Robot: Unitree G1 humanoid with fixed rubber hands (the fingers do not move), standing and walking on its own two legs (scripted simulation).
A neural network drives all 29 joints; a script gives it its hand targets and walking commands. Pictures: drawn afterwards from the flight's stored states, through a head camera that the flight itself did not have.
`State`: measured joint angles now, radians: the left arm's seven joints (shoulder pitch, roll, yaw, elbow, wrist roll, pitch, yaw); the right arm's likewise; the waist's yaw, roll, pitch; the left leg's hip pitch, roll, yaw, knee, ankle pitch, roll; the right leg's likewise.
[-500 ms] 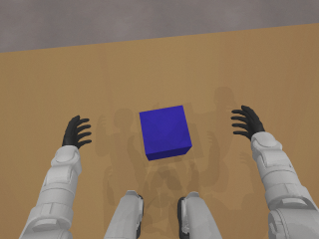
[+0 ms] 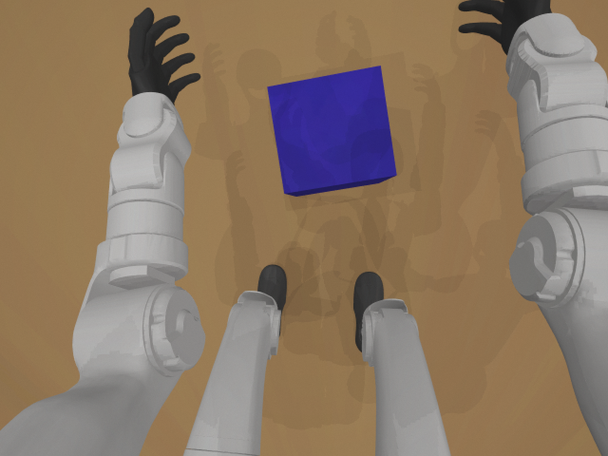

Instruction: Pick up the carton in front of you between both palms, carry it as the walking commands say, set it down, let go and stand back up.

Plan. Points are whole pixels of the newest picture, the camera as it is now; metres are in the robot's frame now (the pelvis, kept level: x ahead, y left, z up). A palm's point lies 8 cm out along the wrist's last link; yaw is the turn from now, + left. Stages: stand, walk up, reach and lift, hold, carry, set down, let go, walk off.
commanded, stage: reach and lift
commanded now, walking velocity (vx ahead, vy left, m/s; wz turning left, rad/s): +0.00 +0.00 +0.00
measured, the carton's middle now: (331, 142) +0.52 +0.01 -0.53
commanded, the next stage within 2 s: none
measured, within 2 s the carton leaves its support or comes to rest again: leaves its support in 1.62 s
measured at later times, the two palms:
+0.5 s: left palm (215, 142) +0.48 +0.20 -0.34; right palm (443, 110) +0.54 -0.18 -0.35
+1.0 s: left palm (239, 143) +0.50 +0.19 -0.46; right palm (419, 120) +0.55 -0.16 -0.46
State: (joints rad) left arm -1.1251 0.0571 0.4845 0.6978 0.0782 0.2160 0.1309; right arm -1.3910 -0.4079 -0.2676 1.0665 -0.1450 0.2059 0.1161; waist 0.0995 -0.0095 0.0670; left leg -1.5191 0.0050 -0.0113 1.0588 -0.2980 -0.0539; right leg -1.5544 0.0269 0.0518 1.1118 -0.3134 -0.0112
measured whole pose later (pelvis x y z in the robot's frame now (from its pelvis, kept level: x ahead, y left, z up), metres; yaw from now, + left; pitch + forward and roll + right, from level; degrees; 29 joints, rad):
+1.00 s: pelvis -0.03 +0.01 -0.28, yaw +4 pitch +36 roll +4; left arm -1.48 0.23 0.22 1.07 -0.21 0.06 0.19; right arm -1.64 -0.54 0.09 1.25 0.22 0.07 -0.02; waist 0.05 0.05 0.44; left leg -2.23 -0.06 -0.02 2.16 -0.57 -0.09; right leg -2.25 0.02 0.07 2.23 -0.61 0.01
